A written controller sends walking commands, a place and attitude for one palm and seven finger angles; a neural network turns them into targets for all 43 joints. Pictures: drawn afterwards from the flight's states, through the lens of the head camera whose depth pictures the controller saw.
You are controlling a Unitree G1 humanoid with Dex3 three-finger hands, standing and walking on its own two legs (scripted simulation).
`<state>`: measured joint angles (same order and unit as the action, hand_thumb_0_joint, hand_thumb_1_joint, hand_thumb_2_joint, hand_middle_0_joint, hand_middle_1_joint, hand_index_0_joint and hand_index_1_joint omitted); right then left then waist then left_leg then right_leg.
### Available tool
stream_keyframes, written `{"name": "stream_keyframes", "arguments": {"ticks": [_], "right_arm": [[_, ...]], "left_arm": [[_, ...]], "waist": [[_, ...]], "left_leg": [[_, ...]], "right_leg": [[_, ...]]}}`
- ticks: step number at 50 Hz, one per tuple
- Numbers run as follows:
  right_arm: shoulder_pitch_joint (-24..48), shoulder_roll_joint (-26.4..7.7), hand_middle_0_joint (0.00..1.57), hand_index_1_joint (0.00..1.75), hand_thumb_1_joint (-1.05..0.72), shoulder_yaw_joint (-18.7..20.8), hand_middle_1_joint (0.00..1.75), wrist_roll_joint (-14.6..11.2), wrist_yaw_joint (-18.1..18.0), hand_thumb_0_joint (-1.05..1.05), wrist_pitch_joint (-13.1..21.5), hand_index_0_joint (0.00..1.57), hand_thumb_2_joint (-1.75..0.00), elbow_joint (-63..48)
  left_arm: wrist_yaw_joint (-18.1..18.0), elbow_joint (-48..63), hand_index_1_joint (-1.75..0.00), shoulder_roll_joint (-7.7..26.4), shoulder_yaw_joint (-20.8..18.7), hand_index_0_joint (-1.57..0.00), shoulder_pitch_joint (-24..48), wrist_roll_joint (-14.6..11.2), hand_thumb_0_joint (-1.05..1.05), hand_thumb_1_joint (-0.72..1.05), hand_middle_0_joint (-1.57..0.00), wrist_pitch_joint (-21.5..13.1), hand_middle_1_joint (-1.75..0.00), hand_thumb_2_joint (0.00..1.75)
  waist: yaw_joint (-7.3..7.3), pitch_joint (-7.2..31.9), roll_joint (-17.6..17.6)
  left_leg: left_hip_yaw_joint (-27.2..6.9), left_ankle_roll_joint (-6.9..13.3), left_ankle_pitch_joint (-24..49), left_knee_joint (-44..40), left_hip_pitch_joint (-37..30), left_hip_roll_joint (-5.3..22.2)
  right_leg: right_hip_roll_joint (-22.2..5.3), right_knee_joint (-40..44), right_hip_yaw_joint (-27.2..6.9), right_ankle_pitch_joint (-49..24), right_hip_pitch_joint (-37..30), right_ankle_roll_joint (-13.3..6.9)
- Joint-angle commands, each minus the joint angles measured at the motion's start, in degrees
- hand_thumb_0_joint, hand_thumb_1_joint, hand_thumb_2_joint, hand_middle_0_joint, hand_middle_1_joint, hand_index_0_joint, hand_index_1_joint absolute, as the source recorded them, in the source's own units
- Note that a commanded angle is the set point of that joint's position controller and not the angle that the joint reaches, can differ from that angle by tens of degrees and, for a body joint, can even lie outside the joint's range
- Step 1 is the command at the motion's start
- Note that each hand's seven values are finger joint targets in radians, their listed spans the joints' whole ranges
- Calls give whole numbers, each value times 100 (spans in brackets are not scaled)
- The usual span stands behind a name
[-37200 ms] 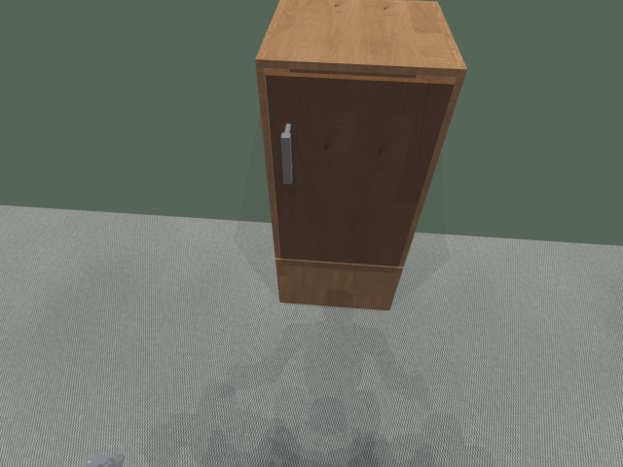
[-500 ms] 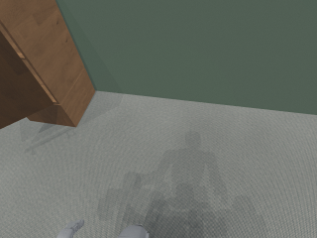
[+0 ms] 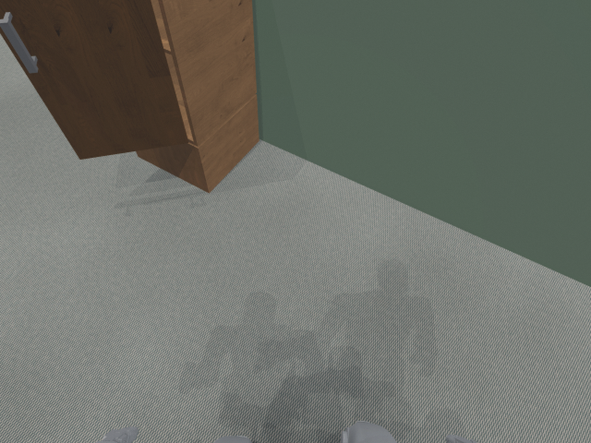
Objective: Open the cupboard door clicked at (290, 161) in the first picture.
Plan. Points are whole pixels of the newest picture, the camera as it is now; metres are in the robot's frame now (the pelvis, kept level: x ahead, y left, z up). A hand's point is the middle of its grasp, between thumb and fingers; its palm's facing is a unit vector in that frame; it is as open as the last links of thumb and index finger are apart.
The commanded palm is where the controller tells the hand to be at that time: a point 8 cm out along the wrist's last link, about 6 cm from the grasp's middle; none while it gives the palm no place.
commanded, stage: turn to face it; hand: left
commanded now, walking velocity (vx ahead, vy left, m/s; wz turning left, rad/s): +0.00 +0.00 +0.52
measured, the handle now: (20, 43) +0.94 +0.75 -0.04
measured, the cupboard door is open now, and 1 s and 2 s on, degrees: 46 46 46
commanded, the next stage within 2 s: take the last steps up to it in 0.40 s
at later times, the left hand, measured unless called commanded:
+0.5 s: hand out of the picture +0.00 +0.17 -0.18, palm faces +0.29 -0.93 -0.21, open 7.3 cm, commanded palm none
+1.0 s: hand out of the picture -0.02 +0.13 -0.15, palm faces +0.46 -0.86 -0.22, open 7.4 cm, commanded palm none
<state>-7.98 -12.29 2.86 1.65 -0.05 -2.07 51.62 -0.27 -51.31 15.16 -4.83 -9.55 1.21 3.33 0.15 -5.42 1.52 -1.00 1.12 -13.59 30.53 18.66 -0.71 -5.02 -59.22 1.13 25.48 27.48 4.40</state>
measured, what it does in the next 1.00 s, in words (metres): steps on the spot, turning left: right foot, then left foot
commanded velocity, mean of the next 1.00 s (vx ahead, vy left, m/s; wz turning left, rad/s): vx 0.16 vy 0.08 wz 0.28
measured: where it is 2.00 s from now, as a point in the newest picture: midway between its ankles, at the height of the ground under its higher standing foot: (217, 371)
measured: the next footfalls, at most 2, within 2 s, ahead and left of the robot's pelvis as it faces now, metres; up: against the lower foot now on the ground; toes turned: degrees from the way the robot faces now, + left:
right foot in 0.16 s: +0.04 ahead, -0.16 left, +0.00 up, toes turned +3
left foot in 0.48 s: +0.04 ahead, +0.10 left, +0.00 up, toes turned +18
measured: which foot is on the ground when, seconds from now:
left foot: down 0.00-0.16, up 0.18-0.46, down 0.48-0.78, up 0.80-1.00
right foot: up 0.00-0.14, down 0.16-0.48, up 0.50-0.76, down 0.78-1.00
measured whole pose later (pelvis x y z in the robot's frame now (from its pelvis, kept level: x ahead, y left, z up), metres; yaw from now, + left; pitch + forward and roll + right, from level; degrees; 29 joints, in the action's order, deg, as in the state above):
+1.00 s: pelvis +0.08 -0.02 +0.01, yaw +24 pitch +1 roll +3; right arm -11.4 -13.1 4.0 1.6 2.1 -3.0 57.7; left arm -0.2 -60.1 7.6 -2.3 -22.6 1.6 -3.5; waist 0.9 -1.9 0.1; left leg 1.1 -2.0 -12.3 60.6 33.4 2.9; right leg -6.6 -20.9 8.1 17.3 3.8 1.4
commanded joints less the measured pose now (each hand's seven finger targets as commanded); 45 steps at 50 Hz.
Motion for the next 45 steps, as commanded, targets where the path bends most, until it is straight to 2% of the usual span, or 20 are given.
{"name": "stream_keyframes", "arguments": {"ticks": [1, 6, 7, 8, 13, 18, 21, 22, 23, 24, 25, 27, 35, 37, 38, 39, 40, 41, 43, 45], "right_arm": [[-165, -1223, 20, 30, -90, 375, 30, 13, -45, 0, 95, 20, -90, -290], [145, -1006, 20, 30, -90, 380, 30, -64, -14, 0, 25, 20, -90, -426], [84, -648, 20, 30, -90, 331, 30, -118, 20, 0, 28, 20, -90, -513], [229, -629, 20, 30, -90, 321, 30, -86, 50, 0, 35, 20, -90, -634], [208, -455, 20, 30, -90, 220, 30, -87, 94, 0, -68, 20, -90, -270], [469, -252, 20, 30, -90, 107, 30, -124, 115, 0, -15, 20, -90, -211], [163, -294, 20, 30, -90, 84, 30, -108, 70, 0, 62, 20, -90, -68], [-55, -416, 20, 30, -90, 107, 30, -92, 60, 0, 99, 20, -90, 20], [-292, -794, 20, 30, -90, 184, 30, -55, 41, 0, 153, 20, -90, 64], [-597, -1278, 20, 30, -90, 295, 30, -11, 9, 0, 159, 20, -90, 89], [-792, -1401, 20, 30, -90, 298, 30, -9, -16, 0, 84, 20, -90, 159], [-463, -1145, 20, 30, -90, 224, 30, 19, -143, 0, 132, 20, -90, 123], [-192, -1023, 20, 30, -90, 206, 30, 9, -59, 0, 190, 20, -90, 77], [1, -939, 20, 30, -90, 223, 30, -23, -36, 0, 158, 20, -90, 38], [29, -646, 20, 30, -90, 195, 30, -77, -1, 0, 163, 20, -90, -48], [273, -309, 20, 30, -90, 126, 30, -95, 48, 0, 191, 20, -90, -301], [714, -610, 20, 30, -90, 153, 30, 7, 112, 0, 159, 20, -90, -482], [720, -550, 20, 30, -90, 200, 30, 18, 128, 0, 147, 20, -90, -399], [435, -512, 20, 30, -90, 221, 30, 24, 207, 0, 90, 20, -90, -139], [191, -319, 20, 30, -90, 168, 30, -11, 248, 0, 94, 20, -90, 55]], "left_arm": [[-22, 563, -30, 246, -8, -20, 87, -36, 0, 90, -20, -178, -30, 90], [-84, 415, -30, 501, -82, -20, -705, -43, 0, 90, -20, -311, -30, 90], [-138, 397, -30, 995, -181, -20, -875, 47, 0, 90, -20, -373, -30, 90], [-146, 444, -30, 1230, -169, -20, -770, 66, 0, 90, -20, -365, -30, 90], [-186, 466, -30, 564, -9, -20, -267, 20, 0, 90, -20, -414, -30, 90], [-159, 184, -30, 777, -86, -20, -710, 57, 0, 90, -20, -414, -30, 90], [-147, 33, -30, 776, -106, -20, -725, 14, 0, 90, -20, -403, -30, 90], [-133, 13, -30, 751, -99, -20, -656, -39, 0, 90, -20, -389, -30, 90], [-109, 90, -30, 593, -69, -20, -650, -84, 0, 90, -20, -364, -30, 90], [-90, 227, -30, 209, 36, -20, -671, -110, 0, 90, -20, -322, -30, 90], [-130, 339, -30, 155, 116, -20, -337, -35, 0, 90, -20, -259, -30, 90], [-97, 222, -30, 230, 49, -20, -53, -41, 0, 90, -20, -195, -30, 90], [139, -21, -30, 28, 43, -20, -477, 8, 0, 90, -20, -339, -30, 90], [129, -277, -30, 30, -13, -20, -1264, 25, 0, 90, -20, -404, -30, 90], [78, -376, -30, 346, -93, -20, -1680, 84, 0, 90, -20, -457, -30, 90], [0, -395, -30, 884, -189, -20, -1955, 109, 0, 90, -20, -490, -30, 90], [-30, -322, -30, 949, -154, -20, -1835, 24, 0, 90, -20, -465, -30, 90], [-67, -303, -30, 866, -149, -20, -1545, 37, 0, 90, -20, -566, -30, 90], [-53, -287, -30, 341, 24, -20, -984, 9, 0, 90, -20, -668, -30, 90], [-61, -415, -30, 225, 32, -20, -1176, -7, 0, 90, -20, -759, -30, 90]], "waist": [[-136, 888, -909], [265, 978, -592], [331, 1014, 948], [357, 788, 1577], [11, 602, 1042], [239, 586, 1057], [86, 792, 954], [-59, 860, 739], [-187, 1094, -153], [-289, 1213, -1630], [-416, 1026, -1302], [-304, 758, -1802], [52, 430, -1068], [429, 464, -613], [648, 367, 498], [847, 160, 2124], [734, -205, 933], [536, -334, 1012], [155, -534, 970], [157, -166, 922]], "left_leg": [[-1480, 819, 1353, -989, -666, 1295], [-1381, 313, 701, -49, 587, 685], [-542, -129, -771, 1134, 1571, -74], [-115, -280, -2206, 2605, 1642, -324], [46, -413, -1349, 3314, 1408, 135], [523, -362, -1279, 1539, 679, -14], [621, -283, -475, 159, -132, -91], [574, -211, 204, -484, -760, -31], [-149, 64, 1593, -679, -1646, 668], [-1786, 864, 3651, -685, -2179, 2048], [-1781, 1235, 3341, -796, -1510, 2398], [-1733, 1191, 1847, -1115, -1127, 1904], [-1298, 804, -1498, -1451, 17, 1112], [-1006, 569, -2081, -726, 853, 708], [-419, 257, -2212, 497, 1821, 130], [229, -70, -2187, 2188, 2798, -304], [-215, -74, -1812, 3118, 2748, 17], [-434, -101, -1290, 3594, 2781, 259], [-351, -218, -157, 3726, 2450, 511], [-16, -327, 197, 3458, 2262, 475]], "right_leg": [[201, 966, 60, 16, -291, -9], [151, 3564, -68, -1137, -2418, -167], [-1236, 4246, -1552, -1217, -3011, -611], [-2322, 4431, -2242, -1961, -2341, -1266], [-1305, 3650, -331, -4264, -2249, -1170], [-1308, 3451, -71, -4628, -2427, -1107], [-1198, 2977, 110, -4497, -2379, -879], [-1117, 2624, 247, -4194, -2039, -678], [-805, 1948, 549, -3103, -1234, -376], [-172, 991, 737, 228, -145, -53], [-88, 316, 306, 1320, -263, -152], [-70, -220, -1, 949, 139, -165], [303, 1670, 528, 157, -1099, -306], [372, 2928, 609, -385, -2454, -307], [-380, 3903, -325, 491, -3214, -484], [-2113, 5116, -2719, 1694, -3370, -1088], [-2614, 5522, -3252, 1953, -2528, -1428], [-2453, 5430, -3299, 1872, -2133, -1438], [-1789, 5276, -1612, 594, -1627, -1002], [-1428, 5035, -642, -1146, -2136, -840]]}}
